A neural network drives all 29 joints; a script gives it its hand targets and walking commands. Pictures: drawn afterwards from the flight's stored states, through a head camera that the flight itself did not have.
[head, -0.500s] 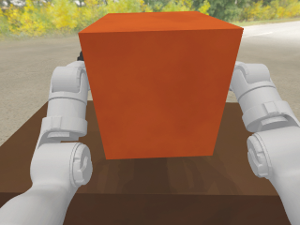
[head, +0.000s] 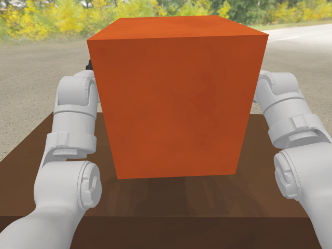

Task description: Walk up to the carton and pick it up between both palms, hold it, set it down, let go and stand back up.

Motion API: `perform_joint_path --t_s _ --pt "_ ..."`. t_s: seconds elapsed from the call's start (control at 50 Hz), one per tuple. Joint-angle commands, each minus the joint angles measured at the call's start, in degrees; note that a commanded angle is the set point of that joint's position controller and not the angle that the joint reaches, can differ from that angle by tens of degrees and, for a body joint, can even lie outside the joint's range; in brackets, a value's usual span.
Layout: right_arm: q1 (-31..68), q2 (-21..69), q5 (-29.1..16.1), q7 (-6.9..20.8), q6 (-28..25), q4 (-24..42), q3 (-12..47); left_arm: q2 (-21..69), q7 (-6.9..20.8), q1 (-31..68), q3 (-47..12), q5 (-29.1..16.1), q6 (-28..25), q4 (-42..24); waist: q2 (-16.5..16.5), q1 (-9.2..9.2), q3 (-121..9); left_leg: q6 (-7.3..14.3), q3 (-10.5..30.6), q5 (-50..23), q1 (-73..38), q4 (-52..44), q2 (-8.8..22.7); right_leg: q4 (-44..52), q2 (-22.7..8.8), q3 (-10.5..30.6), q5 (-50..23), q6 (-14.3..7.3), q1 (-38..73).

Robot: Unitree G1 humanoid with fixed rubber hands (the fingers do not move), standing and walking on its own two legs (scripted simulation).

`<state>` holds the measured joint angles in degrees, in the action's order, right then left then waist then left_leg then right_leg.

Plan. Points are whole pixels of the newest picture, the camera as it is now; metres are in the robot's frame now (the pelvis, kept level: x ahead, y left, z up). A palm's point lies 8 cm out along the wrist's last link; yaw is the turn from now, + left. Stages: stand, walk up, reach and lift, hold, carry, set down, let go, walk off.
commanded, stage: hold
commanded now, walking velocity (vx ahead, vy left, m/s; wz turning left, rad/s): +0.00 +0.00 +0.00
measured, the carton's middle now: (172, 88) +0.38 +0.00 +0.31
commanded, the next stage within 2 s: none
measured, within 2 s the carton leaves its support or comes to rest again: neither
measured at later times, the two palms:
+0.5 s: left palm (93, 79) +0.36 +0.17 +0.33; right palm (249, 80) +0.37 -0.17 +0.33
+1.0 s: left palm (93, 79) +0.36 +0.17 +0.33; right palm (249, 80) +0.37 -0.17 +0.33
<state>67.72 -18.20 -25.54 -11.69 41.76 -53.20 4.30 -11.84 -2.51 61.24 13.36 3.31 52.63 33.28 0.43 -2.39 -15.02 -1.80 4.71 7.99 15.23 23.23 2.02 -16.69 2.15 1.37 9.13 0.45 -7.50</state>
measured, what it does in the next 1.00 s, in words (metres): stands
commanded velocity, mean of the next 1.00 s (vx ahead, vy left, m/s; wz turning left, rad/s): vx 0.00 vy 0.00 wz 0.00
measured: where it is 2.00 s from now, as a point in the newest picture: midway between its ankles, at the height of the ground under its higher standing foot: outside the picture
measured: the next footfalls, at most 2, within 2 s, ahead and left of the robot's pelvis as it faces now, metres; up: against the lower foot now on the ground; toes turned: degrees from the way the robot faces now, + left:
none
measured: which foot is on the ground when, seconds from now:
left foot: down 0.00-1.00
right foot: down 0.00-1.00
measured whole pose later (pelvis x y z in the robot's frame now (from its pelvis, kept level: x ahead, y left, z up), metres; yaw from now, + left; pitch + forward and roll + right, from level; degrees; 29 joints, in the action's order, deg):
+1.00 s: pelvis +0.00 +0.00 +0.00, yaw +0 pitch +0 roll -2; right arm 69.4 -18.5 -25.4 -11.6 42.4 -54.8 4.1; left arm -11.9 -2.3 63.0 14.0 3.5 52.2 35.6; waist 0.6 -2.2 -15.3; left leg -1.7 5.1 7.7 15.3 23.0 1.7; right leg -16.6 2.3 2.4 8.9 0.6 -7.7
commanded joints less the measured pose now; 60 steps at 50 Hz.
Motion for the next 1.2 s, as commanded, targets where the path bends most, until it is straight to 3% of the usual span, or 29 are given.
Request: perform_joint_path --t_s 0.0,0.08,0.24,0.56,0.64,0.72,0.8,0.98,1.0,1.14,1.18 --pt "56.04 41.59 -11.98 8.26 -2.73 24.76 4.84 38.6 8.75 53.15 -17.57 -11.43 -7.02 -15.1 3.13 -0.46 -22.23 -1.16 -0.91 -10.52 -12.35 -2.03 -3.89 1.92 3.14 1.69 -10.32 1.02 2.85" --pt "55.18 41.58 -12.34 8.43 -2.56 24.68 5.39 38.4 8.43 52.62 -17.47 -11.37 -6.92 -15.74 3.12 -0.27 -22.71 -1.35 -0.82 -12.24 -13.17 -1.66 -4.0 1.83 3.43 1.65 -11.35 1.08 3.07" --pt "56.17 41.7 -11.75 8.59 -2.31 23.18 4.87 36.94 8.75 52.38 -15.75 -10.24 -6.71 -12.82 1.31 0.51 -20.29 -0.41 -0.88 -8.25 -11.31 -2.5 -4.02 2.36 3.19 1.74 -8.57 1.13 2.34" --pt "57.3 41.08 -11.0 8.25 -2.09 21.4 3.3 36.94 9.36 53.3 -15.4 -10.25 -7.05 -9.49 1.93 0.08 -19.16 -0.59 -1.02 -6.12 -10.51 -2.85 -4.21 2.73 2.67 2.07 -6.91 1.09 1.49" --pt "55.93 41.03 -10.94 8.22 -2.15 21.39 3.27 38.06 9.52 53.27 -16.29 -10.93 -7.25 -11.08 3.18 -0.65 -20.55 -0.95 -0.95 -7.25 -10.72 -2.72 -3.97 2.33 2.69 2.24 -8.51 0.86 2.44" --pt "57.63 41.41 -11.2 8.32 -2.32 21.7 3.42 37.55 9.46 54.63 -15.58 -10.85 -7.46 -10.76 2.88 -0.06 -20.42 -0.86 -1.16 -7.94 -10.73 -2.56 -4.22 2.39 2.78 2.0 -8.51 1.16 2.23" --pt "56.39 41.06 -11.9 8.17 -2.41 23.47 4.12 38.81 9.17 54.15 -17.09 -11.7 -7.4 -13.54 3.31 -1.03 -23.08 -1.35 -0.74 -11.2 -12.8 -1.97 -3.85 1.86 3.18 1.93 -11.54 1.03 3.47" --pt "57.3 41.3 -11.83 8.72 -2.36 22.03 4.12 38.03 8.87 54.06 -15.46 -10.85 -7.19 -11.55 2.41 0.29 -21.18 -0.96 -0.9 -9.01 -11.46 -2.51 -3.98 2.32 3.24 2.0 -8.9 0.92 2.48" --pt "56.84 41.3 -11.79 8.73 -2.48 22.93 4.19 38.65 8.74 53.66 -16.45 -11.33 -7.27 -12.48 2.43 -0.34 -21.71 -1.19 -0.64 -10.04 -12.03 -2.32 -3.85 2.18 3.48 1.8 -10.04 0.87 2.77" --pt "57.06 41.31 -11.69 8.94 -2.33 22.09 3.92 38.14 8.64 54.06 -15.66 -10.71 -7.15 -11.61 2.84 0.26 -20.73 -0.97 -0.94 -7.81 -11.31 -2.92 -3.97 2.52 3.13 2.01 -7.75 0.92 1.92" --pt "56.36 41.01 -11.31 8.89 -2.24 21.42 3.38 38.43 8.68 54.56 -16.32 -11.45 -7.33 -12.27 2.55 -0.72 -20.54 -1.25 -0.63 -7.75 -11.41 -2.96 -3.75 2.57 3.18 2.12 -8.1 0.79 1.84"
